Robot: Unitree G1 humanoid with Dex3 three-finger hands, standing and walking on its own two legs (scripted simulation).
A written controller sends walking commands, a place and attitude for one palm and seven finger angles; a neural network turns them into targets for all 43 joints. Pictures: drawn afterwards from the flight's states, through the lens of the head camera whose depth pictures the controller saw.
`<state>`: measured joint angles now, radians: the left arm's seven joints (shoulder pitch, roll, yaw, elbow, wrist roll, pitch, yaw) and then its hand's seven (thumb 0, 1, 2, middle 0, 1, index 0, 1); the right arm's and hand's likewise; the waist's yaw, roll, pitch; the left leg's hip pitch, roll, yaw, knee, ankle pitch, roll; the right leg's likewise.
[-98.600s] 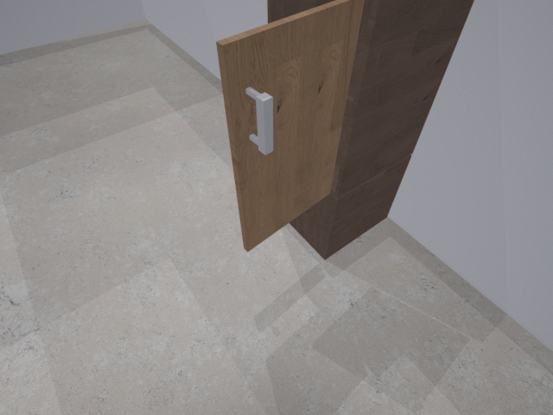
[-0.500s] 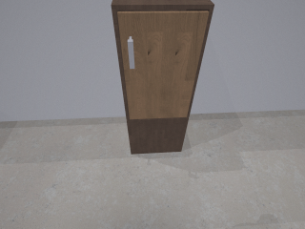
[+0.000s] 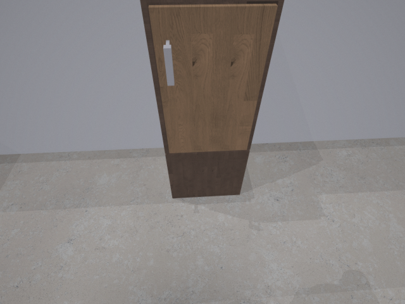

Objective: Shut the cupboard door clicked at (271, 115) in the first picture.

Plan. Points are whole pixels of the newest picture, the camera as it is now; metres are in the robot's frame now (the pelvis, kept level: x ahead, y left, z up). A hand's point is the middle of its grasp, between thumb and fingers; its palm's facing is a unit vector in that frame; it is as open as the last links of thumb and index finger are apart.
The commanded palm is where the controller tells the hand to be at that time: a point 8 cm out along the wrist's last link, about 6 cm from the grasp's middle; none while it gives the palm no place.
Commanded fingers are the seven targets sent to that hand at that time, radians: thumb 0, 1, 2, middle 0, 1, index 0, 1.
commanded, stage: look to check the result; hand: left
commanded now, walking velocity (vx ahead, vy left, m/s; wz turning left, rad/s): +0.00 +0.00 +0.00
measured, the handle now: (169, 63) +0.75 +0.14 +0.09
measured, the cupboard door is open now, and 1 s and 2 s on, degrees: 0 0 0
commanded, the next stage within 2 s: stand and wait in 0.32 s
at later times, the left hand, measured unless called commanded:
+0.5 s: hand out of the picture +0.02 +0.17 -0.17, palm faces +0.03 -0.98 -0.19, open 7.4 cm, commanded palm none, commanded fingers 0.00 0.90 0.90 -0.20 -0.30 -0.20 -0.30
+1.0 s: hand out of the picture +0.02 +0.18 -0.17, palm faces +0.03 -0.98 -0.21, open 7.4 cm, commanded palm none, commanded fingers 0.00 0.90 0.90 -0.20 -0.30 -0.20 -0.30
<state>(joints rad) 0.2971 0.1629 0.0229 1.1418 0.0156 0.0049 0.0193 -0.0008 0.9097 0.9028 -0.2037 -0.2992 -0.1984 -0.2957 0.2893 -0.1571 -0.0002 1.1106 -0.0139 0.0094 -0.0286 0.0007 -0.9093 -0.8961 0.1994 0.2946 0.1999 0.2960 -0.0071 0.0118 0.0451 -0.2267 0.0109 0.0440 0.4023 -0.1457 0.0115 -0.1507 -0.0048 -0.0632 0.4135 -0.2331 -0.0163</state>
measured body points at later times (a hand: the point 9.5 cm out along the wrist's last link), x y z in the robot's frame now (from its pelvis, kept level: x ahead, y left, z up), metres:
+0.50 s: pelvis +0.02 -0.01 +0.00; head +0.02 -0.01 +0.45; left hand +0.02 +0.22 -0.16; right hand +0.04 -0.24 -0.15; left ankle +0.05 +0.11 -0.74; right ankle +0.00 -0.11 -0.74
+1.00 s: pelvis +0.03 -0.01 +0.00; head +0.04 -0.01 +0.45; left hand +0.02 +0.23 -0.15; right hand +0.05 -0.25 -0.15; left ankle +0.05 +0.11 -0.74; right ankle +0.00 -0.11 -0.74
